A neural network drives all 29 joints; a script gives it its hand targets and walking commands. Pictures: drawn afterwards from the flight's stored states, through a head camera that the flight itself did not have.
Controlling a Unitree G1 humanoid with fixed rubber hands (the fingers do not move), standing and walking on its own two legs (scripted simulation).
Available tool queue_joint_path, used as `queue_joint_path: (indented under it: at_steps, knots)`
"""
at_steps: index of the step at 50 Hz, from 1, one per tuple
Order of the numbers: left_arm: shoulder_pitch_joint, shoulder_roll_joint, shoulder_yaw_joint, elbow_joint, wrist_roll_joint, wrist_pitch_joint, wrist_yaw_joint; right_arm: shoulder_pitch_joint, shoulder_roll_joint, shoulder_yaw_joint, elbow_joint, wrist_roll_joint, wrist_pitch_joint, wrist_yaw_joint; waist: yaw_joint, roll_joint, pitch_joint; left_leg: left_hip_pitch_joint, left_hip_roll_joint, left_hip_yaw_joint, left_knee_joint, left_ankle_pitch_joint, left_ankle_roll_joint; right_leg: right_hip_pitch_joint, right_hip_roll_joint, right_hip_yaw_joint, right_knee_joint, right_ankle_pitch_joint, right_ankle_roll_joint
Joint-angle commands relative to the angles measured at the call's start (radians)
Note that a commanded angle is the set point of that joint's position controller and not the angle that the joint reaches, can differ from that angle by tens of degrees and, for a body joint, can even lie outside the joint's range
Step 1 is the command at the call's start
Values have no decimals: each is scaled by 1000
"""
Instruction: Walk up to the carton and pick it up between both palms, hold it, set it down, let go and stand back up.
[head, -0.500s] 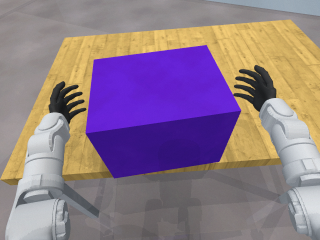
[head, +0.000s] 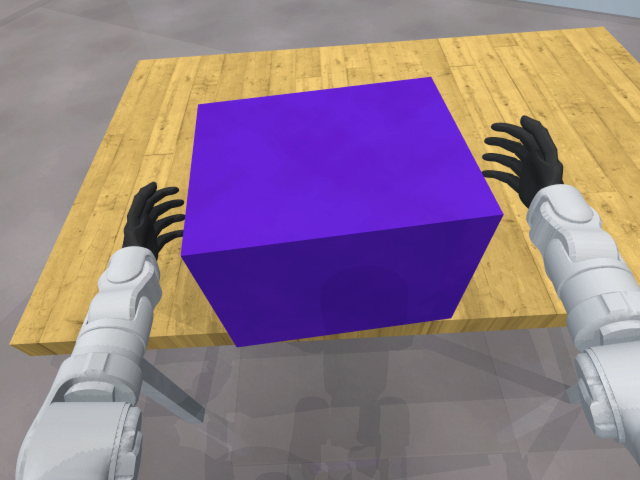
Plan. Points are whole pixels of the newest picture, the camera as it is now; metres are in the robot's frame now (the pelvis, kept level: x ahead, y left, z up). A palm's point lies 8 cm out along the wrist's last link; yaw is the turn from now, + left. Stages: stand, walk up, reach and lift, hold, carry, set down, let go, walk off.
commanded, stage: reach and lift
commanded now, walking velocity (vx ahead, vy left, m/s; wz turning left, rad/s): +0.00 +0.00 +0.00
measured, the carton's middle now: (330, 216) +0.44 +0.02 +0.06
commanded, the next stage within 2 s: none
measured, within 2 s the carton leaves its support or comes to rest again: leaves its support in 1.84 s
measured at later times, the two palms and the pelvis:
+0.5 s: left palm (156, 244) +0.38 +0.25 +0.07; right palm (495, 194) +0.43 -0.18 +0.10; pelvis +0.00 +0.00 +0.00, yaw +0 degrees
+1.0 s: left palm (168, 245) +0.38 +0.23 +0.07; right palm (491, 194) +0.43 -0.18 +0.10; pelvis +0.00 +0.00 +0.00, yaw +0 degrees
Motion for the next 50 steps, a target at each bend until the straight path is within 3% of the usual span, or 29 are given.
queue_joint_path:
  at_steps: [1, 3, 4, 6, 9, 10, 11, 13, 14, 15, 18, 19, 20, 24, 26, 31, 34, 36, 37, 38, 44, 50]
  knots:
    - [-532, 142, 20, -189, -75, -107, 8, -501, -133, 99, -90, 58, -88, 21, 90, -31, -663, 273, -66, -20, 90, 483, -26, 229, 59, -21, -35, 348, 24]
    - [-517, 138, 27, -190, -63, -112, 10, -490, -127, 102, -108, 54, -96, 15, 103, -21, -665, 259, -72, -16, 88, 485, -25, 244, 55, -11, -26, 378, 26]
    - [-503, 124, 23, -160, -57, -110, 3, -475, -102, 104, -71, 45, -95, 14, 78, -31, -631, 253, -73, -16, 77, 473, -22, 260, 53, -13, -38, 379, 29]
    - [-516, 102, 25, -146, -50, -119, -3, -495, -76, 103, -92, 22, -100, 4, 78, -46, -632, 216, -76, -13, 65, 440, -16, 282, 48, -13, -34, 380, 36]
    - [-543, 82, 31, -176, -37, -121, -1, -524, -50, 86, -120, 1, -111, -10, 78, -11, -644, 232, -77, -14, 60, 458, -23, 293, 45, -12, -38, 384, 30]
    - [-553, 90, 31, -156, -38, -118, 5, -536, -68, 64, -117, -18, -108, -13, 66, -17, -639, 225, -77, -19, 53, 418, -21, 272, 48, -17, -44, 345, 31]
    - [-545, 75, 31, -161, -32, -118, 6, -522, -63, 62, -119, -25, -110, -16, 67, -5, -646, 243, -77, -22, 54, 431, -27, 258, 52, -21, -43, 346, 26]
    - [-556, 64, 27, -168, -27, -111, 11, -533, -65, 30, -120, -58, -118, -30, 39, 3, -651, 261, -74, -23, 57, 471, -33, 246, 57, -28, -55, 378, 21]
    - [-545, 59, 25, -171, -20, -109, 9, -527, -61, 37, -114, -63, -118, -33, 48, 11, -648, 258, -78, -17, 59, 468, -34, 254, 55, -26, -52, 386, 24]
    - [-562, 47, 12, -173, -24, -106, 11, -536, -74, 11, -103, -78, -119, -37, 22, 13, -650, 277, -73, -23, 59, 478, -39, 226, 59, -35, -54, 370, 23]
    - [-555, 37, 26, -202, -9, -105, 16, -549, -64, 10, -131, -93, -122, -48, 43, 26, -667, 294, -75, -20, 63, 492, -43, 226, 60, -33, -58, 360, 14]
    - [-565, 43, 31, -191, -4, -106, 16, -544, -54, 5, -116, -105, -122, -51, 37, 11, -674, 290, -74, -18, 62, 482, -40, 230, 61, -36, -60, 360, 18]
    - [-537, 36, 32, -200, -10, -106, 18, -531, -46, 22, -141, -86, -120, -48, 58, 6, -649, 289, -75, -18, 59, 483, -41, 235, 62, -31, -57, 357, 14]
    - [-559, 37, 37, -183, -5, -115, 30, -548, -18, 50, -138, -78, -110, -46, 82, -12, -647, 250, -77, -10, 54, 428, -26, 241, 54, -17, -57, 318, 19]
    - [-548, 28, 30, -183, -3, -118, 34, -526, -29, 34, -119, -84, -111, -46, 62, 1, -644, 267, -74, -13, 56, 445, -32, 235, 55, -21, -56, 333, 18]
    - [-563, 21, 39, -164, 9, -124, 37, -540, -4, 47, -116, -72, -104, -49, 68, -11, -640, 233, -79, -9, 51, 435, -26, 259, 50, -10, -55, 347, 21]
    - [-559, -1, 36, -212, 11, -134, 44, -533, 5, 35, -142, -78, -119, -55, 67, -6, -682, 249, -78, -7, 60, 469, -33, 267, 54, -6, -52, 388, 18]
    - [-572, -1, 45, -179, 16, -127, 44, -544, -1, 33, -115, -83, -108, -55, 69, -16, -659, 250, -77, -11, 58, 448, -29, 248, 50, -7, -53, 353, 17]
    - [-557, -8, 33, -173, 19, -122, 48, -527, -9, 34, -95, -74, -107, -54, 69, 19, -627, 269, -77, -6, 53, 439, -36, 240, 51, -11, -60, 329, 14]
    - [-570, -18, 24, -164, 11, -119, 43, -548, 4, 37, -101, -75, -104, -56, 66, -8, -634, 246, -78, -12, 55, 438, -33, 251, 51, -8, -62, 338, 9]
    - [-569, -24, 32, -179, 24, -130, 49, -541, 18, 39, -123, -84, -106, -53, 78, 0, -660, 251, -77, -10, 57, 435, -29, 246, 49, -9, -59, 331, 12]
    - [-578, -41, 19, -187, 24, -135, 48, -534, 39, 30, -130, -94, -109, -59, 62, -10, -663, 249, -78, -10, 59, 453, -30, 256, 52, -12, -60, 360, 16]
